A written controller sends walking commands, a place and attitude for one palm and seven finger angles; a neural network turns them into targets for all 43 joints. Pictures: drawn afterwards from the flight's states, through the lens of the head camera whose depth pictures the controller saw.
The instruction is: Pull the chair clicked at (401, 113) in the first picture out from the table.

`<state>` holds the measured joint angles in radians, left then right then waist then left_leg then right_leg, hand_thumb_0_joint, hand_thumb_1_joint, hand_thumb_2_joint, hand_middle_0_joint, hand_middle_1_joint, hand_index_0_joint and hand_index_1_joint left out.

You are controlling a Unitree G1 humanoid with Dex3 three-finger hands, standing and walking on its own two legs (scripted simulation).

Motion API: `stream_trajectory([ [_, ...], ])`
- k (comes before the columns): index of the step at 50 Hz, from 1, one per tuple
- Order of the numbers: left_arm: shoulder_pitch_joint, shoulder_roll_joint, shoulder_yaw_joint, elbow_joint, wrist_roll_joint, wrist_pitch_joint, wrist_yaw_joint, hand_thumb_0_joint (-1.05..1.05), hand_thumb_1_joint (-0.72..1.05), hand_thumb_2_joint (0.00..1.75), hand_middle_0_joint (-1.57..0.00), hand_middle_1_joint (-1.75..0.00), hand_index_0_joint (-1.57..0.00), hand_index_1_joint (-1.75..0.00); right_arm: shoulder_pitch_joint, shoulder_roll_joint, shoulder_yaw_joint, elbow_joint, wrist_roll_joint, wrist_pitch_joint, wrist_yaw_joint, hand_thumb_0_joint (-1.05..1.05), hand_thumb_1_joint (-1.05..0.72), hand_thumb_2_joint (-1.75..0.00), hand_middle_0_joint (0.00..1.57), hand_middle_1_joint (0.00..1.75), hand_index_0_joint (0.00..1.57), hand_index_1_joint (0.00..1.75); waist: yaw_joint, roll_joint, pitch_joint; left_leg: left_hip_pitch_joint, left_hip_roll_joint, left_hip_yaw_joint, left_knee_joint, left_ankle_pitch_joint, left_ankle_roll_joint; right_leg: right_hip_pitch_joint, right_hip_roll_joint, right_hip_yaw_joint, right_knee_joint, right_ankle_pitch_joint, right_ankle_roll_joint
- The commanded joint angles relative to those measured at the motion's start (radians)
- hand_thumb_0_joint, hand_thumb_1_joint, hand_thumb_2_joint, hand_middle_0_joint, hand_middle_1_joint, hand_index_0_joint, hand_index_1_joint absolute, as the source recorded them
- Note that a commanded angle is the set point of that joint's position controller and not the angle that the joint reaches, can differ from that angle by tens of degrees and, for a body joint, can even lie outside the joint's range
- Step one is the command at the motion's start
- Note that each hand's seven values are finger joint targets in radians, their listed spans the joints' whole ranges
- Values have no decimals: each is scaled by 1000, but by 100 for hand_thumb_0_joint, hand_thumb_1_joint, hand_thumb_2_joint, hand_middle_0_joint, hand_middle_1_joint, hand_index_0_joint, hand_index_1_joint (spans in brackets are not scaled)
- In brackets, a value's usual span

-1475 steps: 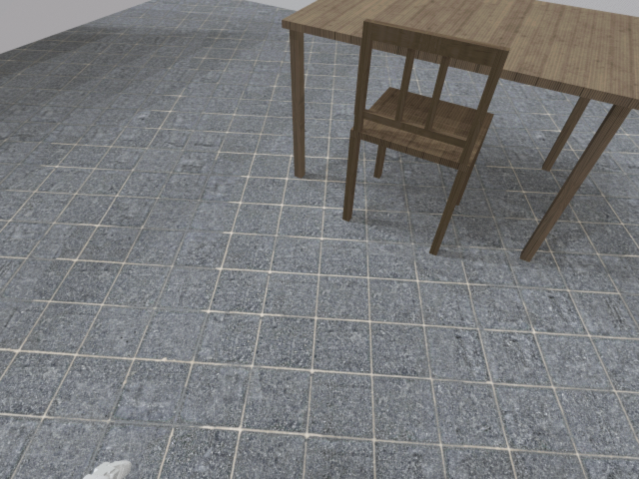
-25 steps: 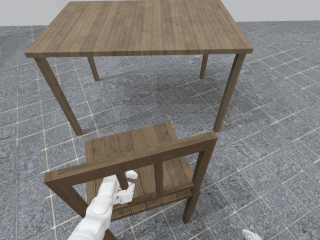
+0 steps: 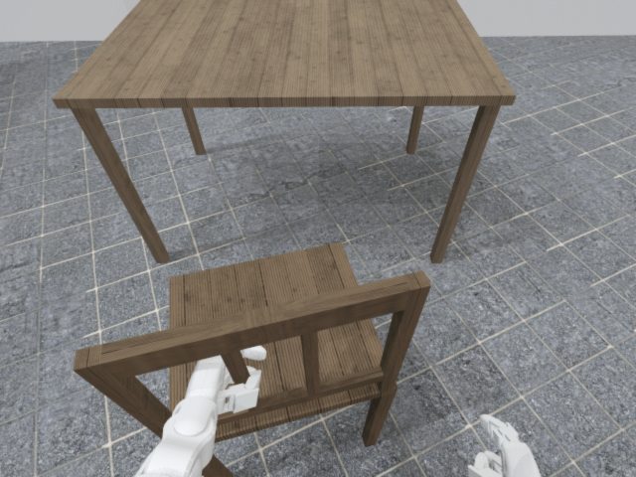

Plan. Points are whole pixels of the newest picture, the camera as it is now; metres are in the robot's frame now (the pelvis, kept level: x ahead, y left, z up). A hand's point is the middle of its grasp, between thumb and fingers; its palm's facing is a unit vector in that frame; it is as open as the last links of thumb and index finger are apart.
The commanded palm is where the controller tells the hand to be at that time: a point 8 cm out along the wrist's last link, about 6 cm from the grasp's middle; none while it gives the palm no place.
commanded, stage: stop walking, hand still on the chair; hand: left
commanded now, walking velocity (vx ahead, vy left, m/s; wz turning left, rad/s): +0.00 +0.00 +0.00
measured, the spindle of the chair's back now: (242, 379) +0.27 +0.14 -0.10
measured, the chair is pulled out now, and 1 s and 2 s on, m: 0.56 0.56 0.56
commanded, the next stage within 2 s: open the thumb and straighten the fingers in 0.30 s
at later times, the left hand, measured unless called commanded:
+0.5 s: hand (247, 386) +0.25 +0.12 -0.07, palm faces -0.08 -0.99 -0.14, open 5.8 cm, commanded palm +0.23 +0.17 -0.05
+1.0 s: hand (233, 378) +0.26 +0.14 -0.07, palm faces -0.06 -0.99 -0.16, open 15.7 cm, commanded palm +0.25 +0.20 -0.05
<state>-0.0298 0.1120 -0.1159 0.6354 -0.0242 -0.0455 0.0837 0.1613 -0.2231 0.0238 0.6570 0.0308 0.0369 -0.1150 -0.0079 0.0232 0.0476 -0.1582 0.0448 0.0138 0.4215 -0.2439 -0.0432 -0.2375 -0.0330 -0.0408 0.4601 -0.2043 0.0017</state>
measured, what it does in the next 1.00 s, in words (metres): stands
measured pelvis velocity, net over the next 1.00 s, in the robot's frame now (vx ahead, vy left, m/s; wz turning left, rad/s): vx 0.02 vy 0.01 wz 0.04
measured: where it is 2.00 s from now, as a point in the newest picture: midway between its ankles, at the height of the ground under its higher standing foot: outside the picture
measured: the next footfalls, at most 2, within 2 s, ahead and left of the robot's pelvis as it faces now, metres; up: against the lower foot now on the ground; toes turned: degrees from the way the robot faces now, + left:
none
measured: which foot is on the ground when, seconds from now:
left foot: down 0.00-1.00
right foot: down 0.00-1.00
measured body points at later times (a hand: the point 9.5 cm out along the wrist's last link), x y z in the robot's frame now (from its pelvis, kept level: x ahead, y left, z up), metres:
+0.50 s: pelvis +0.00 +0.01 +0.00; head +0.02 +0.00 +0.45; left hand +0.25 +0.17 -0.06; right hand +0.13 -0.23 -0.11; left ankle -0.01 +0.15 -0.74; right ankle +0.03 -0.12 -0.74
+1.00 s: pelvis +0.02 +0.01 -0.04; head +0.06 +0.00 +0.41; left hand +0.26 +0.20 -0.06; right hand +0.19 -0.23 -0.13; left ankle -0.01 +0.15 -0.74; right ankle +0.03 -0.12 -0.74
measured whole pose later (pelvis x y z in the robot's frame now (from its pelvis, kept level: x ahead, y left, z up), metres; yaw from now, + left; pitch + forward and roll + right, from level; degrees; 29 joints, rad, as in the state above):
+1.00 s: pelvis +0.02 +0.01 -0.04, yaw +2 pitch +9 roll +0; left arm 0.15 0.16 -0.09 0.19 -0.04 0.20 0.01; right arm 0.23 -0.26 0.02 0.53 0.03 -0.07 -0.05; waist -0.03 0.04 -0.09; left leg -0.51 0.02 -0.02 0.79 -0.45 -0.02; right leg -0.56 -0.07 -0.06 0.80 -0.40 0.02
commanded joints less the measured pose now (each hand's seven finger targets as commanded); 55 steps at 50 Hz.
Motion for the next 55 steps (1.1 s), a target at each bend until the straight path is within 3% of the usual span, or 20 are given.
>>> stream_trajectory([
  [1, -203, 121, 55, -221, 2, -55, 10, 0, 90, 90, -50, -145, -50, -145, -57, -93, -24, -129, 1, -28, -15, 0, -90, -90, 20, 30, 20, 30, 0, -34, -231, 74, 53, -38, -23, 201, 54, 85, -104, 74, -87, 226, -29],
  [19, -218, 105, 43, -178, 3, -54, 11, 0, 90, 90, -50, -145, -50, -145, -58, -92, -14, -121, 3, -19, -17, 0, -90, -90, 20, 30, 20, 30, 4, -53, -207, 59, 60, -54, -42, 158, 62, 41, -91, 63, -111, 80, -25],
  [20, -220, 174, 92, -242, 3, -62, 18, 0, 90, 90, -50, -145, -50, -145, -54, -104, -22, -116, 3, -21, -19, 0, -90, -90, 20, 30, 20, 30, 7, -28, -207, 62, 61, -58, -48, 173, 65, 50, -91, 62, -112, 97, -23],
  [21, -71, 59, -1, -130, -29, -3, -17, 0, 78, 84, -50, -145, -50, -145, -20, -150, -43, -124, 33, -33, 23, 0, -90, -90, 20, 30, 20, 30, -62, -139, -173, -70, 11, -16, -27, 82, 57, 8, -46, -25, -20, 56, -16],
  [22, -159, 120, 59, -233, -36, -6, -27, 0, 66, 78, -50, -145, -50, -145, -39, -156, -43, -146, 35, -42, 40, 0, -90, -90, 20, 30, 20, 30, -39, -175, -183, -141, 1, -19, -4, 46, 60, 0, -40, -24, 8, 52, -18],
  [23, -192, 134, 66, -302, -31, -11, -36, 0, 54, 73, -50, -145, -50, -145, -51, -157, -51, -161, 28, -53, 45, 0, -90, -90, 20, 30, 20, 30, -38, -143, -233, -141, -8, -14, 16, 46, 65, 6, -38, -15, 22, 59, -21],
  [25, -115, 169, 88, -350, -27, -4, -38, 0, 30, 61, -50, -145, -50, -145, -47, -151, -54, -175, 27, -74, 60, 0, -90, -90, 20, 30, 20, 30, -22, -9, -235, -163, -20, -8, 46, 18, 60, -17, -37, -2, 41, 22, -29],
  [26, -127, 133, 53, -399, -24, 1, -40, 0, 17, 55, -50, -145, -50, -145, -44, -144, -51, -186, 24, -84, 69, 0, -90, -90, 20, 30, 20, 30, -30, 36, -250, -165, -24, -7, 63, 16, 57, -36, -34, -6, 53, 14, -30],
  [30, -78, 82, 7, -440, -15, 48, -43, 0, -31, 32, -50, -145, -50, -145, -27, -149, -56, -208, 20, -109, 84, 0, -90, -90, 20, 30, 20, 30, -45, -14, -258, -215, -18, -25, 121, 37, 55, -96, -22, -22, 114, 26, -31],
  [31, -68, 64, -6, -463, -17, 60, -43, 0, -43, 26, -47, -138, -47, -138, -25, -152, -59, -218, 18, -116, 85, 0, -90, -90, 20, 30, 20, 30, -42, -24, -281, -218, -19, -26, 138, 42, 56, -105, -21, -25, 130, 32, -28],
  [32, -116, 204, 126, -448, -17, 75, -34, 0, -55, 20, -45, -130, -45, -130, -17, -173, -62, -208, 17, -113, 77, 0, -90, -90, 20, 30, 20, 30, -39, -42, -280, -248, -22, -28, 151, 23, 56, -113, -20, -17, 142, 29, -26],
  [35, -74, 152, 95, -474, -24, 116, -44, 0, -55, 20, -38, -109, -38, -109, -21, -169, -60, -230, 15, -119, 69, 0, -90, -90, 20, 30, 20, 30, -35, -68, -294, -271, -27, -22, 174, 28, 57, -119, -19, -22, 165, 38, -23],
  [36, -89, 120, 62, -512, -23, 120, -49, 0, -55, 20, -35, -101, -35, -101, -18, -167, -59, -237, 14, -125, 67, 0, -90, -90, 20, 30, 20, 30, -39, -34, -314, -260, -30, -22, 185, 49, 56, -128, -20, -26, 182, 53, -23],
  [40, 4, 118, 60, -594, -32, 144, -60, 0, -55, 20, -25, -73, -25, -73, 1, -170, -65, -255, 9, -150, 62, 0, -90, -90, 20, 30, 20, 30, -35, -42, -369, -244, -24, -28, 232, 140, 53, -124, -19, -32, 219, 134, -25],
  [44, 23, 97, 31, -635, -24, 176, -67, 0, -55, 20, -15, -43, -15, -43, 19, -171, -63, -264, 7, -160, 58, 0, -90, -90, 20, 30, 20, 30, -53, -69, -337, -277, -28, -32, 268, 143, 55, -166, -18, -40, 244, 152, -17],
  [45, 26, 113, 39, -639, -19, 186, -66, 0, -55, 20, -13, -36, -13, -36, 23, -176, -63, -264, 5, -163, 56, 0, -90, -90, 20, 30, 20, 30, -54, -77, -332, -288, -28, -36, 273, 144, 55, -171, -18, -43, 250, 155, -19],
  [46, 3, 233, 162, -630, -18, 188, -57, 0, -55, 20, -10, -29, -10, -29, 37, -188, -64, -255, 4, -156, 49, 0, -90, -90, 20, 30, 20, 30, -44, -86, -328, -305, -32, -34, 280, 137, 55, -166, -17, -35, 255, 164, -19],
  [50, 54, 194, 126, -698, -6, 200, -64, 0, -55, 20, 0, 0, 0, 0, 40, -171, -58, -282, 1, -157, 44, 0, -90, -90, 20, 30, 20, 30, -35, -26, -364, -292, -36, -27, 299, 192, 55, -152, -21, -32, 276, 205, -23],
  [52, 88, 159, 91, -728, -12, 205, -71, 0, -55, 20, 0, 0, 0, 0, 44, -164, -55, -286, 1, -163, 46, 0, -90, -90, 20, 30, 20, 30, -41, 4, -376, -270, -33, -29, 314, 236, 54, -157, -24, -35, 284, 235, -21],
  [55, 105, 129, 57, -730, -24, 225, -85, 0, -55, 20, 0, 0, 0, 0, 49, -169, -54, -288, 0, -171, 42, 0, -90, -90, 20, 30, 20, 30, -59, -31, -372, -281, -33, -36, 331, 231, 57, -169, -20, -42, 283, 241, -17],
])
